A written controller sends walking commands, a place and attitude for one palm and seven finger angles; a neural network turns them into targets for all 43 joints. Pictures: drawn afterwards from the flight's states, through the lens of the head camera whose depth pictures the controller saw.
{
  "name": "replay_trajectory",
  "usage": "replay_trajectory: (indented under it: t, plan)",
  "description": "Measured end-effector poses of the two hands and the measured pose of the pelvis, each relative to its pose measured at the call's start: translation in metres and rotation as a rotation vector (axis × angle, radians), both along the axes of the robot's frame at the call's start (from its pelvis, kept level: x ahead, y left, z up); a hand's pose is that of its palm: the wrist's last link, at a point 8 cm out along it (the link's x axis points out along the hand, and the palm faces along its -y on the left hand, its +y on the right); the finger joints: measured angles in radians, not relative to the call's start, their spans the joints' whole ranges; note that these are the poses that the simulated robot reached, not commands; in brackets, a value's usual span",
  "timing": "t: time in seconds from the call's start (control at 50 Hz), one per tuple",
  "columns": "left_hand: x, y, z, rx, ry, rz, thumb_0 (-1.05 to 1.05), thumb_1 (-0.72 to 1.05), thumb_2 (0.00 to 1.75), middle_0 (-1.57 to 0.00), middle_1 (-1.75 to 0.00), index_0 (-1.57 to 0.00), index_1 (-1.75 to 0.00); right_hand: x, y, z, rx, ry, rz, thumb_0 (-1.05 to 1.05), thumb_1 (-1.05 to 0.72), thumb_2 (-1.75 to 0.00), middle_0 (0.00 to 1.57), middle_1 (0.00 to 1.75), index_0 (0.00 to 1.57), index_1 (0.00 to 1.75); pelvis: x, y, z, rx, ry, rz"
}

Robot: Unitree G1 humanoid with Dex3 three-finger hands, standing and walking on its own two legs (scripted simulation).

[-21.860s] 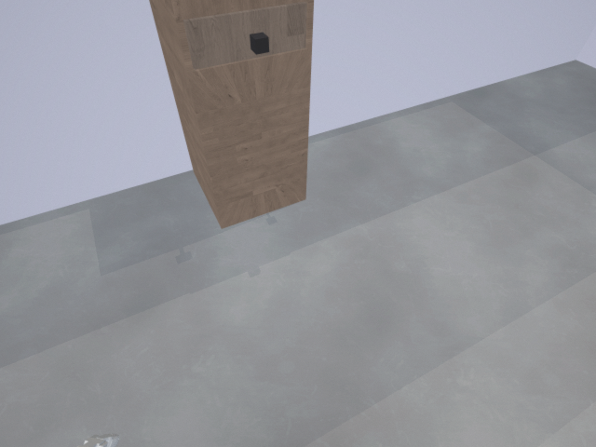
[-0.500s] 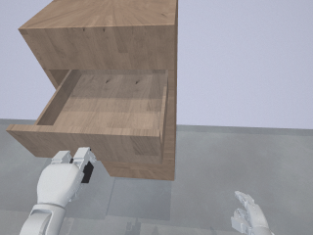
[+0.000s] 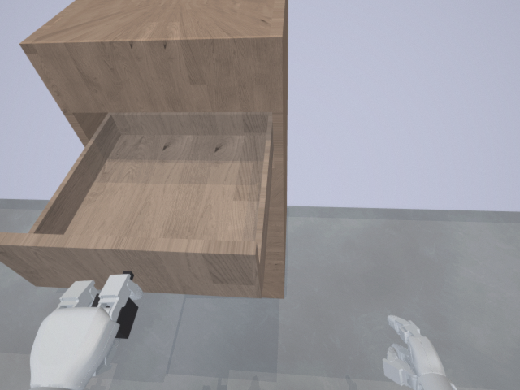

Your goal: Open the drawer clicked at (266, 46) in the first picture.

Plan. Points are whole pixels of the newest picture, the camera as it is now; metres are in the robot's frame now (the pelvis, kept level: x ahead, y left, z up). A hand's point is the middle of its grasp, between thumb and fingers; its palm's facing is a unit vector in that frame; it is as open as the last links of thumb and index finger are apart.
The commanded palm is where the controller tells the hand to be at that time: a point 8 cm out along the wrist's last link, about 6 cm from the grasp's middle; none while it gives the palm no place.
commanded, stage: pull the drawer open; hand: left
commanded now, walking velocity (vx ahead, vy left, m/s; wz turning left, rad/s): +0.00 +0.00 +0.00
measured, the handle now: (118, 300) +0.21 +0.23 +0.05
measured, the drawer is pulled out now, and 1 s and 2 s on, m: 0.30 0.29 0.29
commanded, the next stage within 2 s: open the thumb to release the handle in 0.32 s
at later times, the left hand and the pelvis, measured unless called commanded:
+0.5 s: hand (104, 343) +0.16 +0.24 +0.04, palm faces +0.01 -0.09 -1.00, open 8.1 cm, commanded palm +0.13 +0.25 +0.10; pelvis +0.01 +0.00 -0.01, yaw +0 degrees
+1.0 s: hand (104, 337) +0.17 +0.24 +0.05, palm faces +0.03 -0.10 -1.00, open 12.9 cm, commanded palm +0.14 +0.24 +0.10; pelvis +0.00 +0.00 +0.00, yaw +1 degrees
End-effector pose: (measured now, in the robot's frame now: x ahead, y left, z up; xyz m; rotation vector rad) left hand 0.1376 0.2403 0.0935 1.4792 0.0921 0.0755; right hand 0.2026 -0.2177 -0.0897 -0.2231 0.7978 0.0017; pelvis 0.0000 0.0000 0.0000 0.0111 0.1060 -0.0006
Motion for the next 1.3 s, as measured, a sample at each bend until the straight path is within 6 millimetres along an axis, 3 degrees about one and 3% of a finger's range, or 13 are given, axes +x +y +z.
replay_trajectory:
  t: [0.42, 0.62, 0.8, 1.0, 1.3]
  plan:
    - [0.000, 0.000, 0.000, -0.004, 0.012, 0.001, 0.08, 0.48, 0.67, -0.42, -1.35, -0.21, -1.28, 0.000, -0.007, -0.002, -0.004, 0.018, -0.026, 0.01, -0.91, -0.89, 0.20, 0.30, 0.20, 0.30, 0.008, 0.002, -0.003, 0.000, 0.026, -0.022]
    - [0.008, -0.001, 0.001, 0.011, -0.047, 0.022, 0.07, 0.39, 0.70, -0.40, -1.33, -0.31, -1.26, 0.005, 0.008, -0.013, 0.015, 0.028, 0.012, 0.01, -0.91, -0.89, 0.20, 0.30, 0.19, 0.30, 0.004, 0.003, -0.006, 0.000, 0.025, 0.011]
    - [0.011, -0.003, 0.006, 0.002, -0.039, 0.052, 0.02, 0.08, 0.56, -0.37, -1.27, -0.38, -1.24, 0.006, 0.021, -0.006, 0.045, -0.002, 0.037, 0.01, -0.91, -0.89, 0.20, 0.30, 0.20, 0.30, 0.001, 0.000, -0.001, 0.000, -0.008, 0.019]
    - [0.008, -0.003, 0.009, -0.006, -0.026, 0.052, 0.00, -0.37, 0.36, -0.33, -1.22, -0.36, -1.21, 0.005, 0.012, 0.003, 0.014, -0.021, 0.049, 0.01, -0.91, -0.89, 0.20, 0.30, 0.20, 0.30, -0.003, -0.002, 0.002, -0.002, -0.024, 0.022]
    - [0.017, -0.003, 0.003, -0.002, -0.045, 0.048, 0.00, -0.49, 0.30, -0.32, -1.20, -0.35, -1.23, -0.003, 0.013, -0.004, 0.006, 0.015, 0.048, 0.01, -0.91, -0.89, 0.20, 0.30, 0.20, 0.30, -0.006, 0.000, 0.001, -0.002, -0.019, 0.032]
